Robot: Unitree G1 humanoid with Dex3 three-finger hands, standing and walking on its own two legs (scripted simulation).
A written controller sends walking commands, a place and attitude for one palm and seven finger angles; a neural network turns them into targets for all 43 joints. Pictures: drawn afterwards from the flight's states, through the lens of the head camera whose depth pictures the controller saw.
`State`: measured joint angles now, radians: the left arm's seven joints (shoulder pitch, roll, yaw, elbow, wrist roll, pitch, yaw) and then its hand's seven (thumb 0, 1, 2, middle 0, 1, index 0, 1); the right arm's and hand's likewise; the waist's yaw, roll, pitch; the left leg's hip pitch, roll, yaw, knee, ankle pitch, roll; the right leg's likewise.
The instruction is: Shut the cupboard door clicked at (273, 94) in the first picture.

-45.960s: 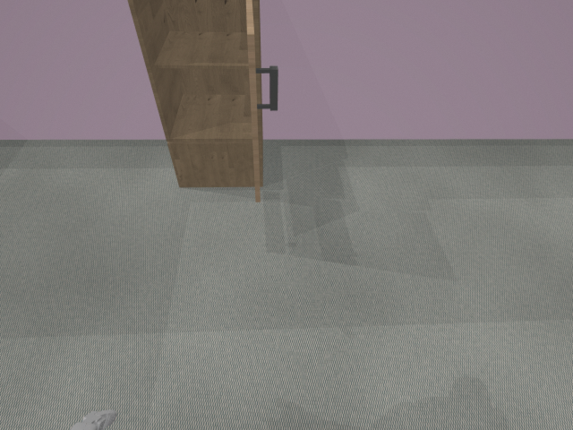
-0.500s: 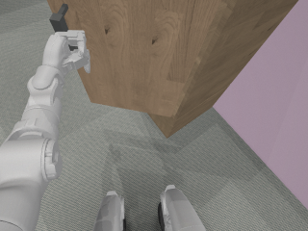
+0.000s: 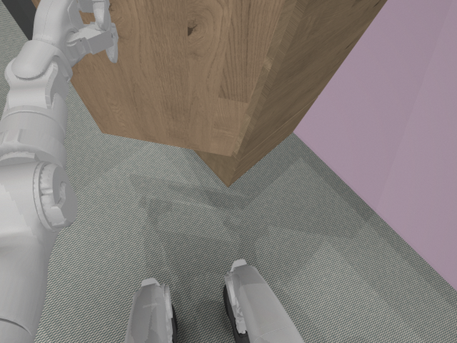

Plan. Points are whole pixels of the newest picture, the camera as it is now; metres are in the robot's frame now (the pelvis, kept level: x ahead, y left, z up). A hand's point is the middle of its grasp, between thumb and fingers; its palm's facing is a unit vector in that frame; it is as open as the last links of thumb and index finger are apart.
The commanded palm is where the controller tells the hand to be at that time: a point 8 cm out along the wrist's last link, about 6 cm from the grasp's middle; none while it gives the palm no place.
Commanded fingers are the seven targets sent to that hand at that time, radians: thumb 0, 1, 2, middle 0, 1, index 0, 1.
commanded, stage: push the door shut along its arc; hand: left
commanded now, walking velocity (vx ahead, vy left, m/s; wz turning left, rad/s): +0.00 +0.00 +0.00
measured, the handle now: (37, 14) +0.62 +0.18 +0.09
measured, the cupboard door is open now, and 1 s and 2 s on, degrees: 39 32 32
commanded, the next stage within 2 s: pull the fist back off the door in 0.34 s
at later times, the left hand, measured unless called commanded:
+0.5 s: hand (112, 21) +0.60 +0.08 +0.10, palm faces -0.33 -0.94 +0.04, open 3.3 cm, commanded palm +0.61 +0.10 +0.10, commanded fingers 0.00 0.90 0.90 -1.30 -1.50 -1.30 -1.50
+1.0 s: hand (120, 27) +0.58 +0.07 +0.10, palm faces +0.05 -1.00 -0.01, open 3.1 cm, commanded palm +0.54 +0.11 +0.10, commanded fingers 0.00 0.90 0.90 -1.30 -1.50 -1.30 -1.50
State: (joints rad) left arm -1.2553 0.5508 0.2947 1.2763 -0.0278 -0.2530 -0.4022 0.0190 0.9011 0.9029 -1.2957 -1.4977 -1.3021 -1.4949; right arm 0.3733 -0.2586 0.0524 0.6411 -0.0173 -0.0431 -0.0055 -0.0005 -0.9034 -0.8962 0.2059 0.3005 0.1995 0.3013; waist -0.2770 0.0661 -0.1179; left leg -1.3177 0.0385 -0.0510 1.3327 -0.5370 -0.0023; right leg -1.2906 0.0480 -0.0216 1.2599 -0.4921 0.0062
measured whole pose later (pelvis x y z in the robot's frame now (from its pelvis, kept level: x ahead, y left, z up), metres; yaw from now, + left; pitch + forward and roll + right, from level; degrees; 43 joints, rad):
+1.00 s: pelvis +0.02 -0.01 +0.02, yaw +0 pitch +29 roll -2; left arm -1.12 0.35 0.35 1.23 0.04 -0.37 0.09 0.02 0.90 0.90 -1.29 -1.50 -1.30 -1.49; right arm 0.48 -0.23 0.02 0.63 -0.09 0.01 0.10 0.00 -0.90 -0.90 0.21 0.30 0.20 0.30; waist -0.25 0.07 -0.15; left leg -1.20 0.04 -0.03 1.22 -0.52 -0.01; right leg -1.19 0.05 0.00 1.17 -0.48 0.00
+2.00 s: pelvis +0.03 -0.01 +0.10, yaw +2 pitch +7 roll +0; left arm -0.18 0.22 0.09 0.37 -0.14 -0.25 -0.08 0.02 0.90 0.90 -1.25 -1.44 -1.25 -1.44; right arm 0.25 -0.27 -0.01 0.54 0.05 0.02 -0.04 0.01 -0.91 -0.90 0.20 0.30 0.20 0.30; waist -0.05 0.03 -0.10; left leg -0.54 0.01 -0.02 0.81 -0.40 -0.01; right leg -0.54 0.02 0.01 0.80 -0.39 0.00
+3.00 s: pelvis +0.04 -0.01 +0.14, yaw +4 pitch -4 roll +0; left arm 0.46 0.34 0.32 -0.38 -0.06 -0.05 0.11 0.02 0.89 0.90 -0.21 -0.31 -0.22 -0.31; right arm 0.21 -0.23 0.03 0.64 0.01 -0.12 -0.10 0.01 -0.90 -0.90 0.20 0.30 0.20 0.30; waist 0.05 0.06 0.00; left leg -0.11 0.00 -0.03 0.42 -0.25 -0.01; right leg -0.10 0.00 0.00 0.41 -0.24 0.00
